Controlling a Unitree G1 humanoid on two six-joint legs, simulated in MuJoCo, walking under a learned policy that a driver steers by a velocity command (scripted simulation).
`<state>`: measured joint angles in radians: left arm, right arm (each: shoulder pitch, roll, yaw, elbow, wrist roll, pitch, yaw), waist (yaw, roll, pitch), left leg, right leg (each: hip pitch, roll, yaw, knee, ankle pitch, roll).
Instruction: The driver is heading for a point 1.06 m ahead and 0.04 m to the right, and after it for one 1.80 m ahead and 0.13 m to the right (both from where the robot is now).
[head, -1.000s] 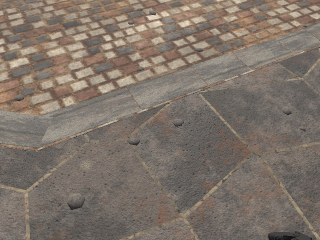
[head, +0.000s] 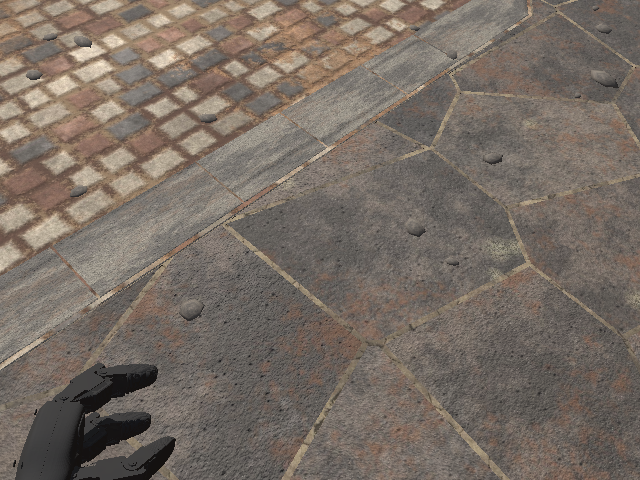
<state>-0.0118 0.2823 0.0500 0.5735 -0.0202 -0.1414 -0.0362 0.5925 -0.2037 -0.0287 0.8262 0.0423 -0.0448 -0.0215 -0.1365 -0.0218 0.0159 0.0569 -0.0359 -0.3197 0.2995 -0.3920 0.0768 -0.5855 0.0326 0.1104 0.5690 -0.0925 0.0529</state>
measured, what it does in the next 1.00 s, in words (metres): walks ahead, turning right: right foot, then left foot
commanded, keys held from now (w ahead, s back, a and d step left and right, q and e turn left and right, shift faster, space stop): w+q+shift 0.12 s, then w+shift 0.08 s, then w+e+shift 0.54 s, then e+shift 0.26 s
